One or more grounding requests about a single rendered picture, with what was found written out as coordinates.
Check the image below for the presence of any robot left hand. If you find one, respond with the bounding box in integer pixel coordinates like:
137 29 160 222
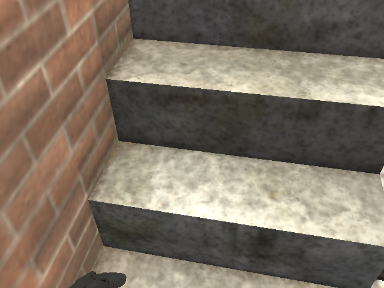
69 271 126 288

